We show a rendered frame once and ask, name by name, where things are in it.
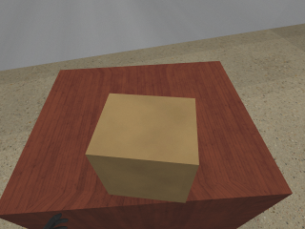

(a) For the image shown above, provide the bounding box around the pedestal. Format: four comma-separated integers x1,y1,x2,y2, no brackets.
0,61,293,229

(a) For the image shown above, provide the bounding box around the left robot hand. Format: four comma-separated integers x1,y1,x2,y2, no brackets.
43,213,69,229

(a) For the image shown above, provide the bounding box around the carton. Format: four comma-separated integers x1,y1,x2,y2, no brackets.
85,93,199,203

